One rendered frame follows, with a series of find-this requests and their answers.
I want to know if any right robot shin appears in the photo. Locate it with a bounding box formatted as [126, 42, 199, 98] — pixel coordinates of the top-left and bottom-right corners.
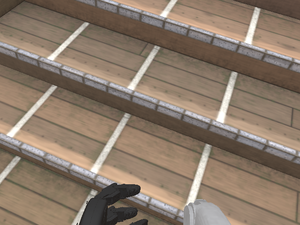
[194, 199, 206, 204]

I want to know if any left robot hand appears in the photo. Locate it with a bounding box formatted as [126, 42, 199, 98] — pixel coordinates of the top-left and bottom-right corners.
[76, 183, 148, 225]

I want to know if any robot right thigh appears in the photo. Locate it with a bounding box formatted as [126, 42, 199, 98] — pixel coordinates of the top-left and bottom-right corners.
[183, 202, 232, 225]

